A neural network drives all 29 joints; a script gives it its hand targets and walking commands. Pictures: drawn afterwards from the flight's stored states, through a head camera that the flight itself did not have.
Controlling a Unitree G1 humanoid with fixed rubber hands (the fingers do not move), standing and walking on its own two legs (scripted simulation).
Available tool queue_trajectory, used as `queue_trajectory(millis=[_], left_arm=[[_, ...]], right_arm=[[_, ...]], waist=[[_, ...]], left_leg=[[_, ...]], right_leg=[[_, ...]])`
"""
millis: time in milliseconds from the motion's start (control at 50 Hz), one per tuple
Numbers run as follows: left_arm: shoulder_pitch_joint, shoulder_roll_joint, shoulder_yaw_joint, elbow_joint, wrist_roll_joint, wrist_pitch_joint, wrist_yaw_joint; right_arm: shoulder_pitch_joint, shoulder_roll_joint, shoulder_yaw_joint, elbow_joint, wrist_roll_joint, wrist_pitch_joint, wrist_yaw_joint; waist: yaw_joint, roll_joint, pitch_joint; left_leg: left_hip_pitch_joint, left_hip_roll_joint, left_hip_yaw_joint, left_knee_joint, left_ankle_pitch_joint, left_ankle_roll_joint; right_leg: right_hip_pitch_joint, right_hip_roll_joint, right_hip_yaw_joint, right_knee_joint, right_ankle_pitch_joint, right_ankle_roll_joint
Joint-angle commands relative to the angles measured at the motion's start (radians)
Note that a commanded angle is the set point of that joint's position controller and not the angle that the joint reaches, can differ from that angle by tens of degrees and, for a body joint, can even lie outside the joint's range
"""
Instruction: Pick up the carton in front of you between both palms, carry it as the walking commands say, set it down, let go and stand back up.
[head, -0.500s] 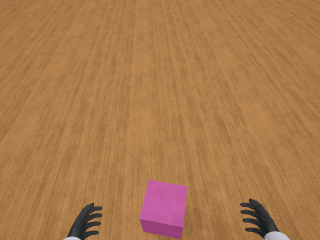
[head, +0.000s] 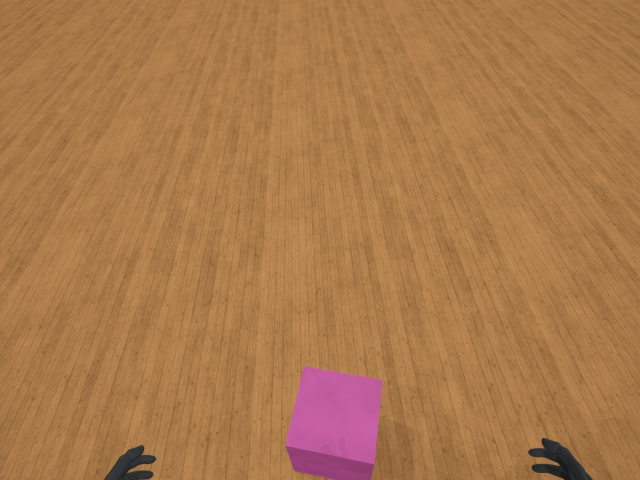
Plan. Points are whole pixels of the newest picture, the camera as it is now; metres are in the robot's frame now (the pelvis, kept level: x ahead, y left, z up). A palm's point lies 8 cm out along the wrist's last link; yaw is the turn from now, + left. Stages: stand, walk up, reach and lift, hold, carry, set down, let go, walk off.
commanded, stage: stand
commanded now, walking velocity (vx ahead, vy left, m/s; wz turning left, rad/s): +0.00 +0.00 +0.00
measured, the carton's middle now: (336, 427) +0.39 +0.01 -0.65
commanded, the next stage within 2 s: none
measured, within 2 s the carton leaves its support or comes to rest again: neither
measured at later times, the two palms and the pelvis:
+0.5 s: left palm out of the picture +0.10 +0.30 -0.09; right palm out of the picture +0.11 -0.30 -0.09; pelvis -0.01 +0.00 +0.01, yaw +0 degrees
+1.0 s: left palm out of the picture +0.07 +0.30 -0.09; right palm out of the picture +0.08 -0.31 -0.10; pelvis -0.02 +0.00 +0.01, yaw +0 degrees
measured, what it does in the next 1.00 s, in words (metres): stands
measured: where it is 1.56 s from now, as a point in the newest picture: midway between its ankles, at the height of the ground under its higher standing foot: outside the picture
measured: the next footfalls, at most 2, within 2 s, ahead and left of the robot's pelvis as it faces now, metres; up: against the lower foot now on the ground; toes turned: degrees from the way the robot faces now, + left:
none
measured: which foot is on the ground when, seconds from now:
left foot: down 0.00-1.00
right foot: down 0.00-1.00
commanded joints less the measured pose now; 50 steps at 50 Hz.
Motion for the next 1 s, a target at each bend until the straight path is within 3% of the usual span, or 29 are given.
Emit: queue_trajectory(millis=[0,180,980], left_arm=[[-0.023,0.147,0.033,-0.042,-0.003,-0.016,0.006],[-0.041,0.155,0.026,0.018,-0.008,-0.019,0.009],[-0.098,0.21,-0.008,0.214,-0.018,-0.031,0.0]], right_arm=[[-0.034,-0.151,-0.033,-0.038,0.003,-0.017,-0.005],[-0.046,-0.161,-0.026,0.021,0.008,-0.019,-0.006],[-0.074,-0.21,-0.004,0.189,0.02,-0.022,0.007]], waist=[[-0.002,-0.009,-0.055],[-0.003,-0.004,-0.051],[-0.003,-0.01,-0.002]], left_leg=[[0.056,0.098,-0.075,-0.051,0.348,0.0],[0.071,0.103,-0.078,-0.075,0.365,0.002],[0.073,0.124,-0.1,-0.185,0.228,0.011]], right_leg=[[-0.004,-0.093,0.062,-0.061,0.318,-0.002],[0.024,-0.103,0.067,-0.083,0.342,-0.005],[0.039,-0.128,0.094,-0.188,0.215,-0.011]])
